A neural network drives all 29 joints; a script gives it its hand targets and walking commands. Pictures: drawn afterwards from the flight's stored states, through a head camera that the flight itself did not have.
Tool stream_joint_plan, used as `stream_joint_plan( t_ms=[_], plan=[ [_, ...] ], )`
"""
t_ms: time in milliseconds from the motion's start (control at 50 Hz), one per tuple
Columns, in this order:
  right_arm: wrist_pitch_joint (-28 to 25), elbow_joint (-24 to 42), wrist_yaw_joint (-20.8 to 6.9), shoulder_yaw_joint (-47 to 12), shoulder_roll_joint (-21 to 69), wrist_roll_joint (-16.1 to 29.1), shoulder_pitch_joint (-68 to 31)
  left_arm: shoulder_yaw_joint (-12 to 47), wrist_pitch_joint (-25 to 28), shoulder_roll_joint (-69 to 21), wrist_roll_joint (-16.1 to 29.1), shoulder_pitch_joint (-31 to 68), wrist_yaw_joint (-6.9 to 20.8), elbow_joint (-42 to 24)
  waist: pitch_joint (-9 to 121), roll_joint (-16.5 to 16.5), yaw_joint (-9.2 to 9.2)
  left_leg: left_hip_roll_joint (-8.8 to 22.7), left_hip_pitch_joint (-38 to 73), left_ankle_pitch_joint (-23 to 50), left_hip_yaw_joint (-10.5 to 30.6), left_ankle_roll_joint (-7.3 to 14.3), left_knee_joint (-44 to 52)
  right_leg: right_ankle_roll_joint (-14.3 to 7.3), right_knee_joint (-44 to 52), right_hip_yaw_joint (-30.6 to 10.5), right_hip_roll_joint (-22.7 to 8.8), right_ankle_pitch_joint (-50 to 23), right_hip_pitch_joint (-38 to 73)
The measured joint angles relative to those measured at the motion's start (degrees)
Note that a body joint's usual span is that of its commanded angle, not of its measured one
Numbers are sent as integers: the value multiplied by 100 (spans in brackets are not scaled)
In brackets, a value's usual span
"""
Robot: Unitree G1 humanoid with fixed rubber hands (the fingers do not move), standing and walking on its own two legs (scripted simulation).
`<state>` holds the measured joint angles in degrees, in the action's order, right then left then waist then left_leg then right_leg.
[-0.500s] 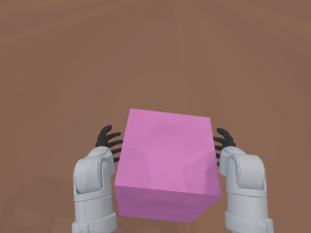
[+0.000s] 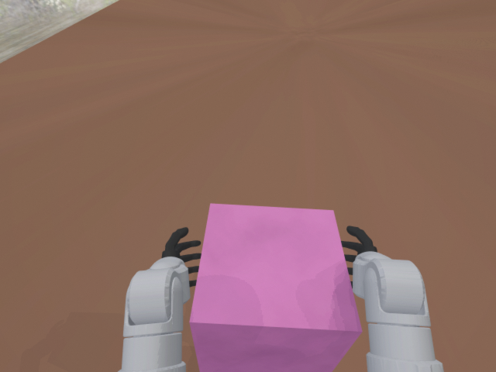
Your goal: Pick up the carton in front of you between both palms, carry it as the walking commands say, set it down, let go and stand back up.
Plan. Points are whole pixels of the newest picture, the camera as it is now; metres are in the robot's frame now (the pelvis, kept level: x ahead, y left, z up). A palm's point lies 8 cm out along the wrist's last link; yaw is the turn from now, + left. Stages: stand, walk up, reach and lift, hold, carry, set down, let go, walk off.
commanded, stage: carry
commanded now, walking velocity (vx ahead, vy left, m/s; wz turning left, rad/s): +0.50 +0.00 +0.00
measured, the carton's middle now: (266, 297) +0.28 +0.00 -0.02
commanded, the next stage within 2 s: none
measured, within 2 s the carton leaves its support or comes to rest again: neither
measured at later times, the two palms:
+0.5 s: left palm (185, 160) +0.58 +0.18 +0.06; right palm (313, 157) +0.56 -0.11 +0.07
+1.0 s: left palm (197, 123) +0.71 +0.17 +0.08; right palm (310, 119) +0.70 -0.13 +0.08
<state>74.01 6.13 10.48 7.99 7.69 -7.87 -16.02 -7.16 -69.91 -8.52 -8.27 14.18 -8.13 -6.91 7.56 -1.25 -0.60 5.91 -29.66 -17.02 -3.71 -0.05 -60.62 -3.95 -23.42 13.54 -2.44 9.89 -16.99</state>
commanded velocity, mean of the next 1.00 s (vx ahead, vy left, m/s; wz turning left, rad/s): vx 0.11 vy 0.00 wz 0.00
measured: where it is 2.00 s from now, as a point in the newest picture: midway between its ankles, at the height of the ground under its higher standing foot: (264, 371)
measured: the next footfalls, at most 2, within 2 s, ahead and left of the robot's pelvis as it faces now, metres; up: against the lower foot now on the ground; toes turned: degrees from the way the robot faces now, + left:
left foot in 0.30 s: +0.37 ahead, +0.13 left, +0.00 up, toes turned +9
right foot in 0.64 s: +0.47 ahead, -0.10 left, +0.00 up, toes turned +14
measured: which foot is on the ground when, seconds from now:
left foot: up 0.00-0.28, down 0.30-1.00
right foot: down 0.00-0.32, up 0.34-0.62, down 0.64-1.00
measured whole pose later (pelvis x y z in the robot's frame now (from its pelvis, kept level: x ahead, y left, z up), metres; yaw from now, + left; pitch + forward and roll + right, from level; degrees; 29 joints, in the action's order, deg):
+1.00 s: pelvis +0.43 +0.02 -0.01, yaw +0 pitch +4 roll -1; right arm 71.9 10.8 11.1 7.9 8.8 -7.7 -15.5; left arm -7.6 -68.7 -8.8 -8.9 15.3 -6.9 -10.2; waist 7.6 -0.6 -0.2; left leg 4.6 -9.9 -22.8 -9.8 -1.6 -30.7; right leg -1.0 -32.3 10.8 -3.5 14.6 -20.2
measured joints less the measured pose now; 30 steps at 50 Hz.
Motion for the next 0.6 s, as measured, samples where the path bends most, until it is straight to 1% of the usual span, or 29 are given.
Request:
stream_joint_plan(
  t_ms=[60,120,200,260,280,300,320,340,360,380,400,420,460,520,560,600],
  plan=[
    [-93,232,0,-19,97,-34,96,-23,40,11,75,-53,-9,-234,-104,40,-30,118,-456,446,-81,-87,875,37,406,-29,38,53,429],
    [-141,557,2,-64,95,-13,139,17,93,7,124,-44,-26,-498,-162,37,-38,158,-616,918,-177,-126,1824,121,699,-51,65,187,855],
    [-149,850,-1,-48,89,12,147,69,107,-9,109,30,-5,-694,-81,26,-4,51,-467,1435,-363,-73,2798,309,854,-66,58,561,1403],
    [-121,870,-27,-9,88,-8,142,95,64,-23,31,90,32,-662,51,70,-6,-90,-50,1493,-616,18,3368,504,661,-113,-9,1053,1767],
    [-108,838,-29,7,95,-14,111,86,44,-29,4,113,36,-643,80,92,-7,-157,176,1485,-741,53,3580,581,399,-151,-67,1311,1822],
    [-134,752,-36,8,105,-20,71,51,38,-18,-16,140,49,-614,104,172,9,-226,315,1640,-841,186,3616,643,-68,-209,-187,1617,1760],
    [-227,587,-49,-14,118,-36,22,-16,62,5,-22,166,60,-548,94,323,33,-295,283,1490,-936,327,3342,662,-834,-318,-379,1654,1473],
    [-297,415,-51,-32,134,-53,-38,-77,77,29,-30,169,74,-488,53,373,64,-304,273,1232,-982,421,3126,681,-1769,-550,-407,1690,1059],
    [-331,285,-33,-47,144,-55,-71,-113,85,44,-36,162,73,-427,-12,363,81,-283,322,1029,-993,470,3062,681,-2643,-765,-324,1796,612],
    [-342,206,-19,-52,145,-45,-69,-139,86,40,-38,146,74,-377,-90,338,84,-258,422,916,-994,481,3115,650,-3296,-891,-225,1858,196],
    [-339,176,-8,-53,137,-25,-34,-152,86,14,-47,118,71,-346,-169,315,80,-234,553,906,-990,399,3247,612,-3646,-936,-156,1828,-156],
    [-333,188,-5,-46,123,2,22,-149,89,-24,-57,78,60,-342,-245,300,77,-229,696,922,-987,354,3407,584,-3671,-933,-130,1736,-430],
    [-327,280,10,-39,102,62,111,-46,87,-7,-27,14,28,-391,-402,283,87,-237,972,932,-971,360,3706,568,-3127,-888,-128,1529,-787],
    [-374,506,31,-51,88,130,172,52,141,4,5,-13,-4,-567,-589,294,101,-263,1281,845,-935,338,3908,563,-1926,-829,-139,1122,-1009],
    [-416,674,31,-74,86,155,181,77,172,5,23,-19,-12,-744,-654,314,98,-289,1440,692,-919,287,3876,559,-1260,-751,-151,639,-1007],
    [-425,835,26,-96,90,168,173,87,169,3,40,-15,-19,-925,-656,334,82,-315,1574,444,-907,218,3694,557,-563,-618,-162,-142,-820]
  ],
)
